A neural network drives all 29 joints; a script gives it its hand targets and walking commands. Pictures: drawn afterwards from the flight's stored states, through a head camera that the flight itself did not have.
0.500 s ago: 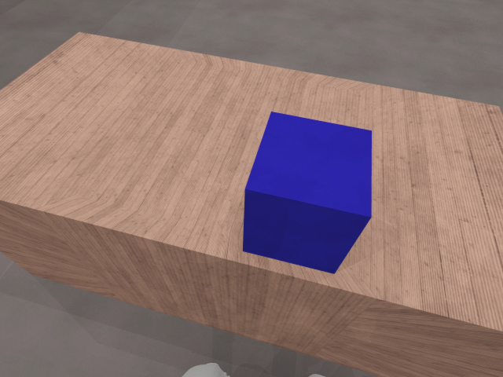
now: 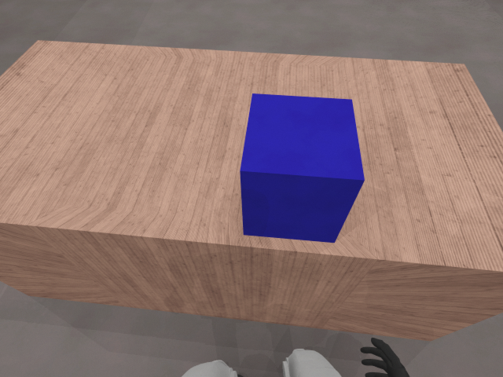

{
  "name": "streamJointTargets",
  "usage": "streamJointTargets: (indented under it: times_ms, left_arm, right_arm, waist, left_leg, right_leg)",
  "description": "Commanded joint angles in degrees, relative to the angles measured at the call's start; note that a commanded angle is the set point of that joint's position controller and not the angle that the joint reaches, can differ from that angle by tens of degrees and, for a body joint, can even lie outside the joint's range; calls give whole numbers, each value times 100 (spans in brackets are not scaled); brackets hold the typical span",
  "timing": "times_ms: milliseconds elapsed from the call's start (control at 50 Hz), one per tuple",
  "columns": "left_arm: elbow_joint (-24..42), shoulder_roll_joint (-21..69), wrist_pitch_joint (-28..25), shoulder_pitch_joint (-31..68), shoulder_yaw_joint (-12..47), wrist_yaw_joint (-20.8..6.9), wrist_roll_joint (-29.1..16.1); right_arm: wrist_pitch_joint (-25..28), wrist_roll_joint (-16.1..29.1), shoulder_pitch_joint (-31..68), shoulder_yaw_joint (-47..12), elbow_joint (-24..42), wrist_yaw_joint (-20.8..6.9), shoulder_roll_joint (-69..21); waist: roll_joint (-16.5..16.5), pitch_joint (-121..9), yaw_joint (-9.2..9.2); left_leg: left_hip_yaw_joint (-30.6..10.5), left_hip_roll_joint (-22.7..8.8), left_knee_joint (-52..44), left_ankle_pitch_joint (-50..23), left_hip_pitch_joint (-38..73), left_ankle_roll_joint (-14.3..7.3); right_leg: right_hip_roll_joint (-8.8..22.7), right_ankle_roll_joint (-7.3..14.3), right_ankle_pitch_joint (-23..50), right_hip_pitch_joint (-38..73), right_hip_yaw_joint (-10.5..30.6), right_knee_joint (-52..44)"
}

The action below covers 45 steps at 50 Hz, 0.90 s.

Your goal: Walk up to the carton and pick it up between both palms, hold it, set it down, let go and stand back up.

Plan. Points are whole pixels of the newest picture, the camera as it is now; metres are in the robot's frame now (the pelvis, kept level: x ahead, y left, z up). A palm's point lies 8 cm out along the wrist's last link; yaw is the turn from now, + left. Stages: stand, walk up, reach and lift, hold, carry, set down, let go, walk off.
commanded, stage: walk up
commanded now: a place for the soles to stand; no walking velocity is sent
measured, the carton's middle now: (294, 170) +0.49 -0.08 -0.01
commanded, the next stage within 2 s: stand in 0.74 s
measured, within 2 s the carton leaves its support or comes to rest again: neither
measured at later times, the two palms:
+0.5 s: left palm out of the picture +0.10 +0.23 -0.11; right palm out of the picture +0.02 -0.22 -0.12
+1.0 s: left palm out of the picture +0.08 +0.25 -0.12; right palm out of the picture +0.02 -0.23 -0.13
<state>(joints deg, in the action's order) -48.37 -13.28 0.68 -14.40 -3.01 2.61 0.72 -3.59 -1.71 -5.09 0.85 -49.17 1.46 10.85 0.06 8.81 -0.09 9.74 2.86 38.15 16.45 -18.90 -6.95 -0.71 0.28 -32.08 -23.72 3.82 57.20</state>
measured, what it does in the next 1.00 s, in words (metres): steps on the spot: right foot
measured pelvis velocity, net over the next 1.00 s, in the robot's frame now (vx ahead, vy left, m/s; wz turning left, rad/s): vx -0.01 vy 0.02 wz -0.17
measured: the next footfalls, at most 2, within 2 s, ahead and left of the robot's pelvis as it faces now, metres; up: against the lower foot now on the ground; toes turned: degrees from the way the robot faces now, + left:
right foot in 0.16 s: +0.02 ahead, -0.12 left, +0.00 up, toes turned -7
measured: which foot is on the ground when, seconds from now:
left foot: down 0.00-1.00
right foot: up 0.00-0.14, down 0.16-1.00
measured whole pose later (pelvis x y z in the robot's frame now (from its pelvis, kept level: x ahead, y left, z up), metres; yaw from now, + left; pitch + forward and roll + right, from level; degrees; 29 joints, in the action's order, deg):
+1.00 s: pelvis -0.01 +0.02 +0.01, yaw -10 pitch +1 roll +1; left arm -54.6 -12.6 9.6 -11.3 2.4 1.8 -2.1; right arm -0.7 -3.4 -6.2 4.2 -61.8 -1.8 12.2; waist -0.3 1.7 1.1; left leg 6.8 0.7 35.5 16.0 -20.9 -2.7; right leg 0.3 0.3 -19.4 -20.5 4.2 38.3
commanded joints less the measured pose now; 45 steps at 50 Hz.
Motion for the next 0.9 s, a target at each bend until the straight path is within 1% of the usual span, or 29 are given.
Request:
streamJointTargets:
  times_ms: [0, 20, 40, 60, 80, 100, 120, 140, 160, 180, 200, 220, 240, 260, 280, 300, 320, 340, 360, 380, 420, 440, 500, 580, 700, 780, 840, 880]
  left_arm:
    - [325, -554, -71, -567, -206, 58, 49]
    - [361, -520, -61, -539, -201, 38, 49]
    - [388, -483, -54, -537, -190, 7, 50]
    - [408, -465, -48, -549, -200, -22, 40]
    - [389, -422, -56, -710, -207, -54, 20]
    - [391, -408, -83, -860, -241, -83, 12]
    - [390, -401, -134, -1103, -262, -108, 8]
    - [428, -487, -191, -1324, -267, -120, -2]
    - [498, -877, -233, -1047, -310, -119, -35]
    - [423, -885, -259, -989, -340, -71, -151]
    - [469, -821, -297, -620, -316, 9, -123]
    - [563, -785, -326, -183, -285, 83, -62]
    - [684, -695, -347, 121, -223, 80, -56]
    - [737, -628, -359, 332, -146, 4, -62]
    - [709, -619, -348, 463, -59, -106, -54]
    - [658, -394, -357, -45, 24, -204, -69]
    - [493, -327, -307, -342, 57, -213, -81]
    - [309, -381, -251, -331, 53, -200, -50]
    - [185, -315, -211, -298, 87, -201, -54]
    - [58, -306, -194, -366, 106, -205, -56]
    - [-94, -363, -220, -385, 140, -214, -61]
    - [-167, -381, -242, -364, 160, -214, -79]
    - [-351, -403, -285, -231, 224, -190, -98]
    - [-567, -450, -301, -110, 284, -162, -104]
    - [-795, -514, -317, -12, 340, -130, -109]
    - [-893, -545, -316, -15, 364, -112, -109]
    - [-846, -522, -318, -175, 319, -100, -85]
    - [-823, -523, -312, -223, 308, -84, -82]
  right_arm:
    - [114, -41, 22, 212, 618, 64, 712]
    - [122, -56, -14, 216, 620, 62, 722]
    - [132, -74, -82, 221, 601, 62, 757]
    - [127, -95, -87, 242, 589, 63, 839]
    - [107, -109, -108, 247, 562, 53, 911]
    - [80, -104, -38, 230, 541, 37, 970]
    - [52, -76, 46, 183, 502, 3, 1026]
    - [43, -54, -57, 114, 448, -51, 977]
    - [44, 100, -19, 66, 524, -105, 808]
    - [27, 38, -77, 68, 481, -118, 757]
    - [30, 33, -62, 67, 465, -158, 673]
    - [48, 62, -227, 9, 366, -200, 532]
    - [100, 40, -333, 15, 289, -193, 497]
    - [203, -4, -477, 7, 196, -173, 503]
    - [339, 3, -535, -39, 177, -165, 531]
    - [428, 7, -290, 13, 258, -144, 742]
    - [441, 127, -220, 65, 148, -161, 974]
    - [433, 201, -277, 49, 56, -181, 904]
    - [425, 224, -258, 25, -17, -166, 880]
    - [404, 200, -250, 28, -83, -135, 927]
    - [387, 193, -308, -3, -191, -113, 913]
    - [392, 188, -337, -5, -242, -112, 905]
    - [411, 203, -378, -4, -388, -109, 866]
    - [417, 218, -399, -5, -563, -96, 835]
    - [399, 214, -347, -11, -750, -71, 854]
    - [380, 206, -319, -22, -845, -54, 887]
    - [349, 141, -387, -9, -903, -59, 928]
    - [335, 147, -380, -16, -903, -54, 931]
  waist:
    - [-418, -915, 147]
    - [-416, -894, 160]
    - [-410, -909, 158]
    - [-467, -888, 128]
    - [-529, -914, 64]
    - [-507, -832, -70]
    - [-436, -759, -274]
    - [-214, -712, -410]
    - [471, -264, -315]
    - [751, -540, -316]
    - [824, -471, -183]
    - [877, -519, -12]
    - [862, -624, 116]
    - [852, -848, 260]
    - [674, -1059, 403]
    - [297, -1230, 133]
    - [199, -1184, -142]
    - [367, -1008, -137]
    - [364, -671, -144]
    - [279, -570, -160]
    - [-10, -521, -146]
    - [-42, -577, -134]
    - [-54, -633, -82]
    - [-87, -621, -32]
    - [-30, -674, 15]
    - [26, -711, 31]
    - [48, -696, 26]
    - [61, -696, 30]
  left_leg:
    - [-2461, -2265, -2047, -484, 920, -541]
    - [-2445, -2271, -2068, -203, 900, -541]
    - [-2436, -2272, -2105, 179, 884, -464]
    - [-2371, -2245, -2135, 457, 787, -330]
    - [-2243, -2193, -2188, 864, 548, -165]
    - [-2029, -2120, -2175, 1230, 109, 41]
    - [-1781, -2049, -2120, 1629, -467, 322]
    - [-1416, -1806, -1907, 1953, -1062, 744]
    - [-582, -924, -889, 1561, -1610, 1128]
    - [-751, -518, 716, 1311, -657, 1024]
    - [-1160, -539, 1373, 1333, -562, 909]
    - [-1243, -562, 1372, 1306, -566, 864]
    - [-1266, -622, 911, 1159, -459, 764]
    - [-1152, -681, 29, 690, 82, 646]
    - [-1152, -763, -994, -540, 920, 503]
    - [-1846, -1023, -1185, -691, 1282, 341]
    - [-2101, -1308, -1407, -296, 653, 170]
    - [-2151, -1346, -1661, 155, 283, 169]
    - [-2074, -1303, -1810, 394, 74, 205]
    - [-2007, -1275, -1946, 578, 49, 279]
    - [-1843, -1196, -2051, 475, 189, 381]
    - [-1789, -1179, -2070, 402, 350, 390]
    - [-1660, -1148, -2110, 275, 685, 376]
    - [-1539, -1146, -2181, 251, 872, 367]
    - [-1379, -1149, -2178, 197, 1089, 344]
    - [-1287, -1150, -2133, 144, 1202, 326]
    - [-1209, -1128, -2093, 274, 1183, 250]
    - [-1174, -1153, -2083, 296, 1164, 235]
  right_leg:
    - [123, -134, -161, -553, 53, 623]
    - [158, -139, -183, -513, 15, 398]
    - [202, -116, -186, -402, -21, 38]
    - [193, -57, -159, -189, -131, -352]
    - [139, 45, -94, 208, -256, -826]
    - [68, 193, 321, 743, -351, -1421]
    - [41, 386, 1028, 1413, -344, -2243]
    - [182, 609, 1273, 1915, 170, -2980]
    - [1217, 1133, 157, 1332, 2288, -3445]
    - [2116, 1658, -230, 343, 3458, -3901]
    - [2067, 1672, 424, 191, 3256, -3961]
    - [1924, 1547, 1292, 231, 2835, -3788]
    - [1670, 1305, 1956, 381, 2436, -3502]
    - [1357, 964, 2542, 369, 1925, -3183]
    - [1022, 609, 2960, 19, 1399, -2882]
    - [660, 348, 2379, -217, 1117, -2778]
    - [256, 225, 1741, 398, 738, -2639]
    - [201, 227, 1562, 749, 705, -2594]
    - [207, 241, 1619, 768, 738, -2665]
    - [243, 257, 1694, 830, 758, -2731]
    - [346, 295, 1892, 804, 814, -2856]
    - [361, 285, 1922, 772, 813, -2914]
    - [383, 245, 1976, 664, 799, -3089]
    - [388, 216, 2011, 561, 786, -3220]
    - [381, 196, 2078, 443, 807, -3305]
    - [374, 191, 2141, 376, 842, -3314]
    - [365, 257, 1933, 231, 860, -3250]
    - [352, 261, 1994, 216, 840, -3206]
